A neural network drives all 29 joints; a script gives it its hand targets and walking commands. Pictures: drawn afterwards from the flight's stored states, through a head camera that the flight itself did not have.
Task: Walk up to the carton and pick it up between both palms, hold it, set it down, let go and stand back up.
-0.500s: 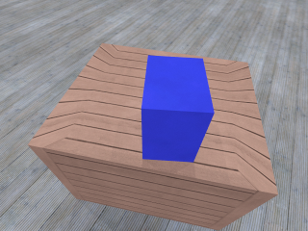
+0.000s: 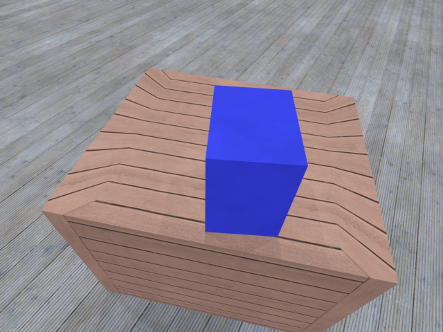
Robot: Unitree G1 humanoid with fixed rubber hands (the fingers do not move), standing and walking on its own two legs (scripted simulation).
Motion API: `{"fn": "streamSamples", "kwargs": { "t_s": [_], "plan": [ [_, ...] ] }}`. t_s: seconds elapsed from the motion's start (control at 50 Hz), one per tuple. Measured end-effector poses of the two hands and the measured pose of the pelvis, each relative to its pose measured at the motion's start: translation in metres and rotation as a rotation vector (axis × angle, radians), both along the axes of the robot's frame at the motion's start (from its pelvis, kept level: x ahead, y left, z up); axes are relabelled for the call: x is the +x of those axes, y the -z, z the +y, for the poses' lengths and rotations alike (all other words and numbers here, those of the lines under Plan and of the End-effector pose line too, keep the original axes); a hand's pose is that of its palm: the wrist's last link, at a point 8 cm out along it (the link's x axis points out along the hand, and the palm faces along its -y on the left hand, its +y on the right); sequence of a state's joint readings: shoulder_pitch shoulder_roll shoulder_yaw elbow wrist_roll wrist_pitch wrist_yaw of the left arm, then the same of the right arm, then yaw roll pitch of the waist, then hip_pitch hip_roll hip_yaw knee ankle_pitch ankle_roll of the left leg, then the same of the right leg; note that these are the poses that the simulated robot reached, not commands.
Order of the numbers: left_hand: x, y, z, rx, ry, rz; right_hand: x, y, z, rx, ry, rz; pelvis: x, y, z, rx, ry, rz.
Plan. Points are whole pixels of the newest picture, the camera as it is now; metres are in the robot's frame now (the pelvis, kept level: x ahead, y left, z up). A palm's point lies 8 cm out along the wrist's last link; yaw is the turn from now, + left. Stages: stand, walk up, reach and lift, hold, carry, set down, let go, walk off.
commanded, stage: reach and lift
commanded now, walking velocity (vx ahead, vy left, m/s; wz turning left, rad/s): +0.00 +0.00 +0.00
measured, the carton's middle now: (247, 163) +0.49 -0.05 +0.00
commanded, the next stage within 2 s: none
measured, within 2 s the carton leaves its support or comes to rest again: neither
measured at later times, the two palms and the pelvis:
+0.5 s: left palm out of the picture +0.12 +0.16 -0.10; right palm out of the picture +0.07 -0.23 -0.11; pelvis -0.07 -0.03 +0.00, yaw -9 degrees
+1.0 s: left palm (113, 324) +0.15 +0.19 -0.07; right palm out of the picture +0.12 -0.20 -0.08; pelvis -0.05 +0.00 +0.00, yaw -7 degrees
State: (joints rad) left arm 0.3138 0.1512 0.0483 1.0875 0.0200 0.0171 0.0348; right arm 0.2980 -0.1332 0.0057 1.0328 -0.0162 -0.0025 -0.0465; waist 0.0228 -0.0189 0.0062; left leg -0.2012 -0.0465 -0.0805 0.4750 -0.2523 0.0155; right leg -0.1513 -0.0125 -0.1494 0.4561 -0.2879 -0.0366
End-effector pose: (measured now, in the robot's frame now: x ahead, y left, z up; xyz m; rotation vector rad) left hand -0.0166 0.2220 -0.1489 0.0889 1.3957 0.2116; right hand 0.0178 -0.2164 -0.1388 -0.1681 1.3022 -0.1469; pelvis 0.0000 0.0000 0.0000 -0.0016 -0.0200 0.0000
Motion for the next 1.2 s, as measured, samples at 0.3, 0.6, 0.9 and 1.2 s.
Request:
{"fn": "streamSamples", "kwargs": {
  "t_s": [0.3,0.6,0.9,1.2],
  "plan": [
    [0.226,-0.041,-0.044,-0.063,0.210,-0.268,0.122,-0.006,-0.017,0.118,0.103,-0.240,-0.054,0.031,-0.012,0.017,0.101,0.282],
    [0.130,-0.042,-0.036,0.023,0.080,-0.224,0.076,-0.035,-0.009,0.050,-0.001,-0.369,-0.077,0.009,-0.036,0.044,0.101,0.077],
    [0.176,-0.081,-0.023,-0.022,0.124,-0.455,0.119,-0.063,0.015,0.070,0.031,-0.511,-0.066,0.006,-0.012,0.019,0.096,0.041],
    [0.149,-0.062,-0.037,-0.015,0.144,-0.524,0.083,-0.063,-0.006,0.048,0.010,-0.574,-0.031,0.002,0.012,0.011,0.133,0.022]
  ]
}}
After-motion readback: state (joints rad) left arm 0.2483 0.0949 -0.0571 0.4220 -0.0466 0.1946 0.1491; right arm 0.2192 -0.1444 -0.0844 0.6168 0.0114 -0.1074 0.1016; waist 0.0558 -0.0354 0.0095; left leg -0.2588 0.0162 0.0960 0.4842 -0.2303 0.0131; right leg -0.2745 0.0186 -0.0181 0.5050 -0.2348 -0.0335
